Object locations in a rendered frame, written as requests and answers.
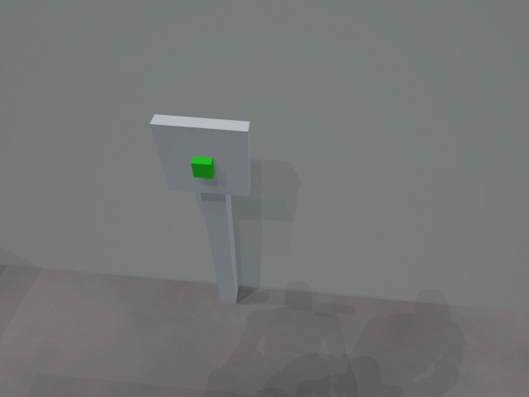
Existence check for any panel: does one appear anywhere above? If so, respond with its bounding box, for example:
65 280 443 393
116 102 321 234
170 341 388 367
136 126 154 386
150 114 250 304

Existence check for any button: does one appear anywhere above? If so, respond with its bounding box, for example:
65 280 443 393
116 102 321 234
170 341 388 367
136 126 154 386
191 156 215 179

